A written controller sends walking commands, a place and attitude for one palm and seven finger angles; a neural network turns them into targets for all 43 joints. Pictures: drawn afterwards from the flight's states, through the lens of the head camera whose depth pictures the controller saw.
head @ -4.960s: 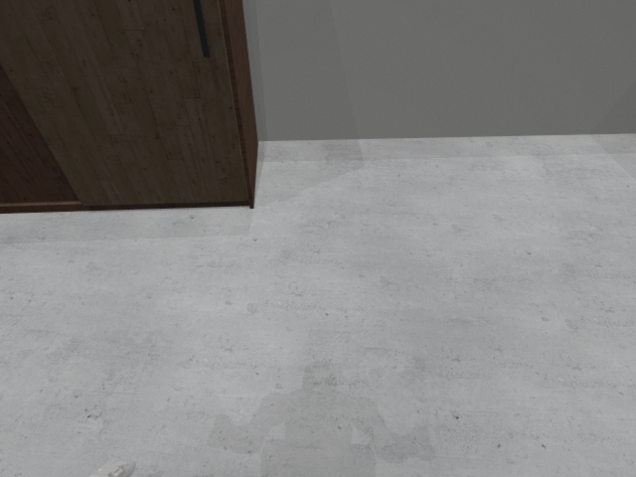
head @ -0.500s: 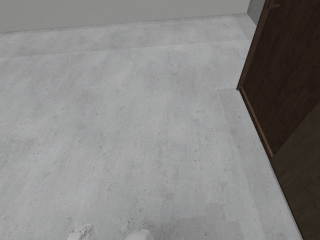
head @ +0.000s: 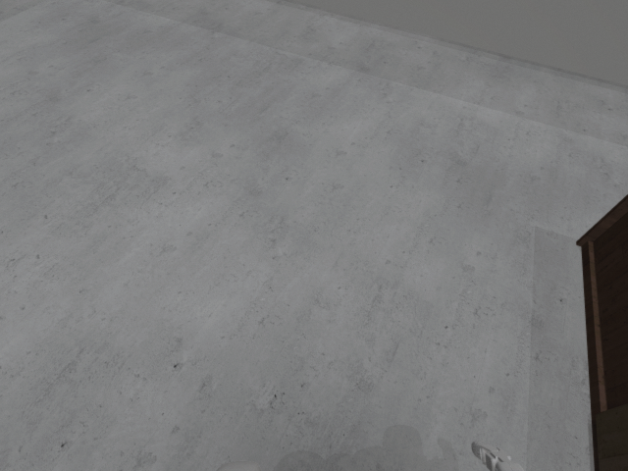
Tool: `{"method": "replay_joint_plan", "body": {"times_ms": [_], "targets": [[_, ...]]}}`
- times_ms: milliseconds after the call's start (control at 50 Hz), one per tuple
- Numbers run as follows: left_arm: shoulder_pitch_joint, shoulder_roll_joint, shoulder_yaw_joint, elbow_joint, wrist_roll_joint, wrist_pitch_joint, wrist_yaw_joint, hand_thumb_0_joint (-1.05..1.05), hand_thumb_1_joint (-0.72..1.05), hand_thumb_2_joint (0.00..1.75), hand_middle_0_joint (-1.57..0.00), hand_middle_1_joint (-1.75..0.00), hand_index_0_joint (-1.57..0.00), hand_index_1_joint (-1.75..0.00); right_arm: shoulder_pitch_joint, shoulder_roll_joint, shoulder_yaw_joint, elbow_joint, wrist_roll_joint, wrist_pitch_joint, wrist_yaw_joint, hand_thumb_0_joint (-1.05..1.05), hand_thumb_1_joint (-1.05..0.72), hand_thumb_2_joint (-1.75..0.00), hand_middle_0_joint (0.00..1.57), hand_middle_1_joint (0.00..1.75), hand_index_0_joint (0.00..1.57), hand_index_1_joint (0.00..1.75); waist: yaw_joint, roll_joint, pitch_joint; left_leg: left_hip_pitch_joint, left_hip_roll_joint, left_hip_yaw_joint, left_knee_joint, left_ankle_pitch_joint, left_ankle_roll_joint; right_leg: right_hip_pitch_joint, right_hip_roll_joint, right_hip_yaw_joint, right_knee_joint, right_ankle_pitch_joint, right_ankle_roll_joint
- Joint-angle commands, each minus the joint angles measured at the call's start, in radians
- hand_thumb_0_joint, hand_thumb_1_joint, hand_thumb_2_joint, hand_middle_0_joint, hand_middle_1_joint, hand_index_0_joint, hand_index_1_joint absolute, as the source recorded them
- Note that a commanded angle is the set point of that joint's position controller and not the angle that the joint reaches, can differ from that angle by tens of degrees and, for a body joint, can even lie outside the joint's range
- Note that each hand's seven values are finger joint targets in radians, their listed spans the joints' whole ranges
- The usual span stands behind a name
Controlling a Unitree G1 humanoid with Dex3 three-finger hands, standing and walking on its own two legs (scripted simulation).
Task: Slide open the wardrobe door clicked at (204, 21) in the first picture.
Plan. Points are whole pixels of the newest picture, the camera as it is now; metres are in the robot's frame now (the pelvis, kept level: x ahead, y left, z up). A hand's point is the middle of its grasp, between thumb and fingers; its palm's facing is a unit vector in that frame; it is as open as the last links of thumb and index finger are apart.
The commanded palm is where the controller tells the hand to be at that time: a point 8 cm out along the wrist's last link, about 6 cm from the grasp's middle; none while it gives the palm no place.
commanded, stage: walk to a spot facing it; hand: right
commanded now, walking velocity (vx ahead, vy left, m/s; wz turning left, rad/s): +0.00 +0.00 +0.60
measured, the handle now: out of the picture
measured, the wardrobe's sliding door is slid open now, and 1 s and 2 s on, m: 0.00 0.00 0.00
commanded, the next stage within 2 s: turn to face it in 0.72 s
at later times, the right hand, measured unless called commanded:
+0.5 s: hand out of the picture +0.12 -0.22 -0.16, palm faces -0.20 +0.96 -0.18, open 7.4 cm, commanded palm none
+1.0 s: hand (349, 325) +0.36 -0.03 -0.15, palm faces -0.55 +0.80 -0.23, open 7.4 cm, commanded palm none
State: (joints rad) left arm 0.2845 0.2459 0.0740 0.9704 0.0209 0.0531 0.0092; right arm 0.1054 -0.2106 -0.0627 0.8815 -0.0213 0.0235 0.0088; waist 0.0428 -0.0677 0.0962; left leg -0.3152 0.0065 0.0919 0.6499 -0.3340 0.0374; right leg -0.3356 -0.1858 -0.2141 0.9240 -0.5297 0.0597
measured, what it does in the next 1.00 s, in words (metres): walks ahead, turning left: right foot, then left foot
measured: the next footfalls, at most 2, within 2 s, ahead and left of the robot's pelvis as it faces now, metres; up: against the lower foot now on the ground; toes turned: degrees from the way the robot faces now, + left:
right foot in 0.42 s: +0.11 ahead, -0.12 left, +0.00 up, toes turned +9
left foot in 0.90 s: +0.16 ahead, +0.17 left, +0.00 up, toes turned +38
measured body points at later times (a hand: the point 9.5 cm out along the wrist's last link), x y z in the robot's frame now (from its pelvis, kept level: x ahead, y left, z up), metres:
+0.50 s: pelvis +0.05 -0.03 +0.01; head +0.07 -0.06 +0.46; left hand +0.09 +0.25 -0.10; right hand +0.13 -0.27 -0.15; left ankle +0.00 +0.09 -0.68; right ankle +0.06 -0.13 -0.72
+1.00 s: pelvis +0.14 +0.04 +0.00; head +0.17 +0.08 +0.45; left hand -0.03 +0.22 -0.16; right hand +0.39 -0.08 -0.13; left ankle +0.13 +0.14 -0.72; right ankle +0.12 -0.12 -0.65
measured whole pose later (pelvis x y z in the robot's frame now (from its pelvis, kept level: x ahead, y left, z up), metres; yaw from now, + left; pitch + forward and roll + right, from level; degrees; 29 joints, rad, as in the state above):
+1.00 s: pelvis +0.14 +0.04 +0.00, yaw +30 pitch -1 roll +1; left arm 0.35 0.20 0.05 1.05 0.00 0.03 0.02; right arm 0.05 -0.18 -0.03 0.93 -0.02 -0.03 -0.01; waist 0.07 -0.04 0.12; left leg -0.35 0.03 0.15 0.65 -0.29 0.05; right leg -0.32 -0.13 -0.08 1.12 -0.55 0.04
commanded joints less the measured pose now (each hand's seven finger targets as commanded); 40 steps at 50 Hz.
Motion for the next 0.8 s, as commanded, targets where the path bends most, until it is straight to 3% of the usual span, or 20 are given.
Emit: {"method": "replay_joint_plan", "body": {"times_ms": [0,40,80,180,260,320,360,380,400,420,440,480,520,560,620,660,720,760,780], "targets": [[-0.095,0.072,0.009,-0.135,-0.003,-0.017,0.011,0.00,0.90,0.90,-0.20,-0.30,-0.20,-0.30,0.085,-0.217,-0.059,-0.049,0.009,-0.005,-0.038,0.00,-0.90,-0.90,0.20,0.30,0.20,0.30,-0.071,0.296,-0.126,0.230,0.281,-0.378,-0.294,0.514,0.136,-0.290,0.024,0.191,0.271,0.045,0.026],[-0.062,0.074,0.011,-0.108,0.003,-0.012,0.006,0.00,0.90,0.90,-0.20,-0.30,-0.20,-0.30,0.041,-0.180,-0.043,-0.065,0.010,-0.009,-0.035,0.00,-0.90,-0.90,0.20,0.30,0.20,0.30,-0.037,0.224,-0.124,0.163,0.216,-0.300,-0.298,0.476,0.106,-0.216,0.034,0.180,0.224,0.135,0.038],[-0.044,0.072,0.011,-0.100,0.007,-0.009,0.002,0.00,0.90,0.90,-0.20,-0.30,-0.20,-0.30,0.048,-0.188,-0.043,-0.061,0.009,-0.014,-0.027,0.00,-0.90,-0.90,0.20,0.30,0.20,0.30,-0.032,0.202,-0.129,0.151,0.195,-0.301,-0.328,0.330,0.101,-0.198,0.048,0.166,0.184,0.165,0.049],[-0.127,0.082,0.011,-0.136,0.009,-0.026,-0.007,0.00,0.90,0.90,-0.20,-0.30,-0.20,-0.30,0.117,-0.207,-0.049,-0.034,0.004,-0.026,-0.014,0.00,-0.90,-0.90,0.20,0.30,0.20,0.30,-0.069,0.196,-0.099,0.165,0.197,-0.426,-0.387,0.040,0.132,-0.224,0.069,0.171,0.051,0.158,0.048],[-0.177,0.073,0.007,-0.162,0.002,-0.049,-0.010,0.00,0.90,0.90,-0.20,-0.30,-0.20,-0.30,0.144,-0.214,-0.053,-0.024,0.000,-0.031,-0.008,0.00,-0.90,-0.90,0.20,0.30,0.20,0.30,-0.090,0.211,-0.096,0.162,0.193,-0.498,-0.385,-0.006,0.147,-0.163,0.112,0.172,-0.112,0.104,0.031],[-0.139,0.066,0.005,-0.163,-0.007,-0.064,-0.004,0.00,0.90,0.90,-0.20,-0.30,-0.20,-0.30,0.124,-0.213,-0.055,-0.025,-0.001,-0.029,-0.006,0.00,-0.90,-0.90,0.20,0.30,0.20,0.30,-0.069,0.239,-0.099,0.096,0.177,-0.524,-0.345,0.034,0.136,-0.027,0.144,0.170,-0.267,0.099,0.011],[-0.036,0.074,0.004,-0.126,-0.008,-0.077,0.008,0.00,0.90,0.90,-0.20,-0.30,-0.20,-0.30,0.084,-0.195,-0.051,-0.033,0.009,-0.022,-0.003,0.00,-0.90,-0.90,0.20,0.30,0.20,0.30,-0.016,0.197,-0.112,-0.067,0.098,-0.473,-0.253,-0.002,0.073,0.237,0.162,0.145,-0.482,0.231,-0.001],[0.044,0.130,0.013,-0.104,-0.005,-0.085,0.019,0.00,0.90,0.90,-0.20,-0.30,-0.20,-0.30,0.072,-0.143,-0.039,-0.050,0.014,-0.019,0.002,0.00,-0.90,-0.90,0.20,0.30,0.20,0.30,0.024,0.047,-0.142,-0.231,0.012,-0.388,-0.116,-0.096,0.025,0.420,0.039,0.251,-0.583,0.158,-0.023],[0.097,0.243,0.036,-0.098,0.009,-0.084,0.019,0.00,0.90,0.90,-0.20,-0.30,-0.20,-0.30,0.079,-0.076,-0.028,-0.068,0.022,-0.018,0.014,0.00,-0.90,-0.90,0.20,0.30,0.20,0.30,0.047,-0.272,-0.141,-0.418,-0.114,-0.210,0.172,-0.265,-0.035,0.482,-0.242,0.588,-0.727,-0.099,-0.098],[0.091,0.253,0.036,-0.109,0.003,-0.077,0.016,0.00,0.90,0.90,-0.20,-0.30,-0.20,-0.30,0.024,-0.121,-0.038,-0.087,0.007,-0.021,0.018,0.00,-0.90,-0.90,0.20,0.30,0.20,0.30,0.057,-0.202,-0.066,-0.418,-0.016,-0.159,0.339,-0.233,-0.048,0.331,-0.360,0.655,-0.789,-0.198,-0.168],[0.014,0.199,0.021,-0.132,0.007,-0.075,0.012,0.00,0.90,0.90,-0.20,-0.30,-0.20,-0.30,0.063,-0.139,-0.052,-0.069,-0.004,-0.014,0.024,0.00,-0.90,-0.90,0.20,0.30,0.20,0.30,0.005,-0.137,-0.017,-0.377,0.017,-0.160,0.419,-0.163,-0.057,0.208,-0.317,0.591,-0.815,-0.223,-0.169],[-0.056,0.133,-0.003,-0.131,0.006,-0.089,0.018,0.00,0.90,0.90,-0.20,-0.30,-0.20,-0.30,0.084,-0.128,-0.059,-0.025,-0.014,-0.006,0.041,0.00,-0.90,-0.90,0.20,0.30,0.20,0.30,-0.033,-0.076,0.044,-0.357,0.038,-0.123,0.501,-0.039,-0.070,0.148,-0.201,0.391,-0.793,-0.025,-0.112],[-0.045,0.100,-0.013,-0.122,0.000,-0.097,0.024,0.00,0.90,0.90,-0.20,-0.30,-0.20,-0.30,0.124,-0.088,-0.050,-0.006,-0.010,-0.001,0.045,0.00,-0.90,-0.90,0.20,0.30,0.20,0.30,-0.049,-0.072,0.006,-0.342,0.043,-0.091,0.529,0.040,-0.089,0.203,-0.140,0.222,-0.727,0.305,-0.095],[0.020,0.096,-0.015,-0.096,-0.002,-0.101,0.027,0.00,0.90,0.90,-0.20,-0.30,-0.20,-0.30,0.126,-0.067,-0.042,-0.002,-0.006,0.006,0.038,0.00,-0.90,-0.90,0.20,0.30,0.20,0.30,-0.042,-0.082,-0.027,-0.350,0.043,-0.074,0.528,0.039,-0.103,0.280,-0.133,0.135,-0.651,0.661,-0.106],[0.072,0.094,-0.010,-0.066,-0.003,-0.098,0.029,0.00,0.90,0.90,-0.20,-0.30,-0.20,-0.30,0.088,-0.053,-0.035,-0.012,-0.004,0.014,0.035,0.00,-0.90,-0.90,0.20,0.30,0.20,0.30,-0.027,-0.087,-0.040,-0.362,0.049,-0.038,0.474,0.051,-0.111,0.334,-0.136,0.070,-0.603,0.864,-0.125],[0.083,0.096,-0.006,-0.053,-0.001,-0.094,0.027,0.00,0.90,0.90,-0.20,-0.30,-0.20,-0.30,0.046,-0.043,-0.030,-0.025,-0.003,0.020,0.034,0.00,-0.90,-0.90,0.20,0.30,0.20,0.30,-0.024,-0.092,-0.028,-0.360,0.061,-0.020,0.404,0.068,-0.114,0.340,-0.146,0.041,-0.591,0.880,-0.140],[0.107,0.097,0.005,-0.033,0.005,-0.083,0.023,0.00,0.90,0.90,-0.20,-0.30,-0.20,-0.30,-0.034,-0.039,-0.024,-0.049,-0.003,0.018,0.032,0.00,-0.90,-0.90,0.20,0.30,0.20,0.30,0.009,-0.116,-0.014,-0.307,0.057,0.017,0.245,0.046,-0.103,0.340,-0.154,0.003,-0.559,0.890,-0.146],[0.112,0.105,0.013,-0.020,0.007,-0.079,0.021,0.00,0.90,0.90,-0.20,-0.30,-0.20,-0.30,-0.050,-0.035,-0.021,-0.056,-0.003,0.010,0.030,0.00,-0.90,-0.90,0.20,0.30,0.20,0.30,0.010,-0.116,-0.022,-0.258,0.038,0.038,0.148,0.031,-0.085,0.356,-0.164,-0.015,-0.519,0.940,-0.148],[0.101,0.118,0.021,-0.021,0.005,-0.077,0.019,0.00,0.90,0.90,-0.20,-0.30,-0.20,-0.30,-0.033,-0.039,-0.021,-0.058,-0.003,0.005,0.027,0.00,-0.90,-0.90,0.20,0.30,0.20,0.30,-0.004,-0.130,-0.040,-0.221,0.026,0.045,0.106,0.021,-0.071,0.373,-0.176,-0.027,-0.482,0.995,-0.143]]}}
